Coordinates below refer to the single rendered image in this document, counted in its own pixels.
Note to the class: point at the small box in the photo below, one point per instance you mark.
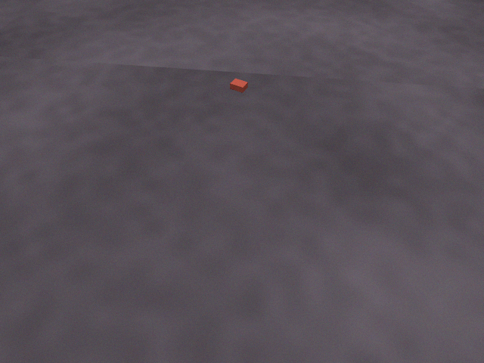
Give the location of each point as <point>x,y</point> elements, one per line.
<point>239,85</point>

